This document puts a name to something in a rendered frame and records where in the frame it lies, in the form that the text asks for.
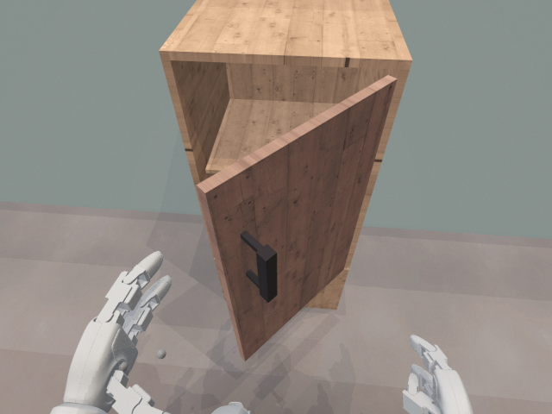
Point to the handle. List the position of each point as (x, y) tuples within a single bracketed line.
[(266, 258)]

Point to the robot right hand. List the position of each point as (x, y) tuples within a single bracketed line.
[(444, 392)]

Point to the cupboard door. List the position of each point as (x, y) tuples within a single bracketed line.
[(302, 195)]

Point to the robot left hand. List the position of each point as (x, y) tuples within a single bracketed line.
[(110, 339)]

